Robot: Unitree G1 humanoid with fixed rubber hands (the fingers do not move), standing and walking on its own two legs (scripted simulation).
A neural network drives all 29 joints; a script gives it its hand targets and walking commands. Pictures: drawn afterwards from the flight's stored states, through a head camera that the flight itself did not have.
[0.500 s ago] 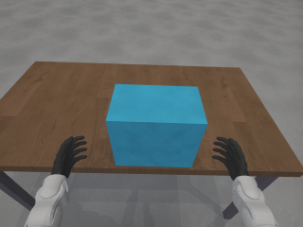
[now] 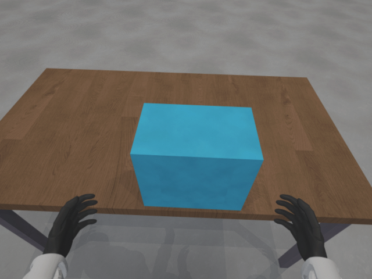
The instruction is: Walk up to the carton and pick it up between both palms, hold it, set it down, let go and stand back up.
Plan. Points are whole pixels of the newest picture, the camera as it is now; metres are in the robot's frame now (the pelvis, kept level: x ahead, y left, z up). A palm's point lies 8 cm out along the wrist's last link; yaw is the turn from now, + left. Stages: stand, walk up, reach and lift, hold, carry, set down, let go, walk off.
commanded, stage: set down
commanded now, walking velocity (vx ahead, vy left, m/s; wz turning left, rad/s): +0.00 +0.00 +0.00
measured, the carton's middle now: (194, 159) +0.39 +0.02 +0.01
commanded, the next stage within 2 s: let go in 1.74 s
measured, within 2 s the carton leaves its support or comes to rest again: neither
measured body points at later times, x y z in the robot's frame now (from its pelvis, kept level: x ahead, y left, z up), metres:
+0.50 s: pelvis +0.00 +0.00 +0.00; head +0.00 +0.00 +0.45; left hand +0.16 +0.26 +0.00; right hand +0.19 -0.21 -0.01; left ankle +0.01 +0.14 -0.75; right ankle -0.03 -0.14 -0.75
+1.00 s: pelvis +0.00 +0.00 +0.00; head +0.00 +0.00 +0.45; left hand +0.16 +0.25 -0.04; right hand +0.19 -0.21 -0.05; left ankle +0.01 +0.14 -0.75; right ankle -0.03 -0.14 -0.75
